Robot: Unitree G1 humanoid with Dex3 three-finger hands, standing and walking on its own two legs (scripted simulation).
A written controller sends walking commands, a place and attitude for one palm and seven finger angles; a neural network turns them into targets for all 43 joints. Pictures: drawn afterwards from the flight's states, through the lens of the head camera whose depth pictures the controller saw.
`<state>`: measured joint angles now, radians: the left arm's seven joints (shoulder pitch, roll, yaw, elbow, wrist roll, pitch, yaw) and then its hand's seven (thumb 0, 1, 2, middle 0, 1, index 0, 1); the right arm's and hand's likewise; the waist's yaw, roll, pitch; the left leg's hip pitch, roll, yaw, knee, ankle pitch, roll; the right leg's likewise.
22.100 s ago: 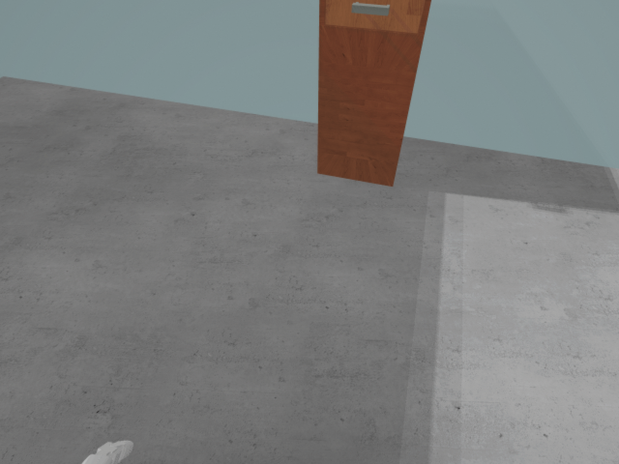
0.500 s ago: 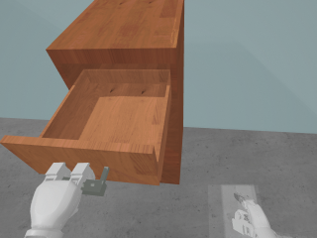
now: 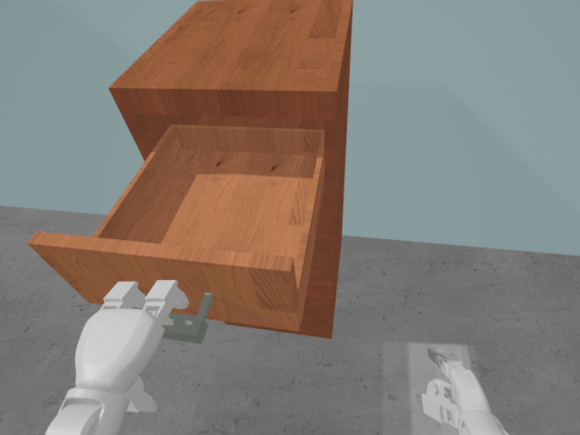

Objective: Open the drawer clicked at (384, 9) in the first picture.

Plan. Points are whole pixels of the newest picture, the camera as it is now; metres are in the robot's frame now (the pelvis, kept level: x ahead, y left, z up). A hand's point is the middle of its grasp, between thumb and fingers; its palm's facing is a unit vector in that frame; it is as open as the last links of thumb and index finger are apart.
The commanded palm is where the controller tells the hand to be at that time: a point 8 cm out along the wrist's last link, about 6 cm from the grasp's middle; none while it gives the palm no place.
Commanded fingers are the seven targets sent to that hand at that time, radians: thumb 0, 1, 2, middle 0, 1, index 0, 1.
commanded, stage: lift the hand off the handle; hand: left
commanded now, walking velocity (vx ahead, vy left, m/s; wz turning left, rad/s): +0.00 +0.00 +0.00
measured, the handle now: (162, 309) +0.25 +0.21 +0.06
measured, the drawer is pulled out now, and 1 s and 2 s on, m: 0.30 0.30 0.30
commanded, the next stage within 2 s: draw the hand back to the body in 1.62 s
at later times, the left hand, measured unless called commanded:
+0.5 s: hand (148, 343) +0.21 +0.22 +0.05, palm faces +0.04 -0.11 -0.99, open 13.3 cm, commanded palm +0.18 +0.22 +0.12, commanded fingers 0.00 -0.50 0.30 -0.30 -1.20 -0.30 -1.20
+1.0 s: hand (126, 318) +0.21 +0.22 +0.12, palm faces +0.08 -0.12 -0.99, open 13.2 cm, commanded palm +0.18 +0.21 +0.19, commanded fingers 0.00 -0.50 0.30 -0.30 -1.20 -0.30 -1.20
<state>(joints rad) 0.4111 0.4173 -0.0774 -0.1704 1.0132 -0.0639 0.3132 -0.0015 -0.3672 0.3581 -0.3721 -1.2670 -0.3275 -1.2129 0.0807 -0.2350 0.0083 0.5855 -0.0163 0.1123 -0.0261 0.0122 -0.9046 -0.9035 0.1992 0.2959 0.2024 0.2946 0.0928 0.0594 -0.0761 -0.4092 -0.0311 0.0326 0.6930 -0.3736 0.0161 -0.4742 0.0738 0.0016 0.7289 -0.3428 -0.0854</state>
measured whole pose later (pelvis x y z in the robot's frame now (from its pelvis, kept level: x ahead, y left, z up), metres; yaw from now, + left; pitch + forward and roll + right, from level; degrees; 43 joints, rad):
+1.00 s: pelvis +0.00 +0.03 +0.02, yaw +0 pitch -1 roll +0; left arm 0.31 0.43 -0.19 -0.40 0.95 0.13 0.07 0.00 -0.49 0.30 -0.37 -1.22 -0.42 -1.25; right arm 0.08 -0.25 0.04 0.57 0.00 0.16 0.02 0.01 -0.91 -0.90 0.20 0.30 0.20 0.29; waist 0.13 0.13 -0.04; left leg -0.23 -0.06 0.03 0.56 -0.32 0.06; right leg -0.28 0.05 0.01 0.58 -0.28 -0.04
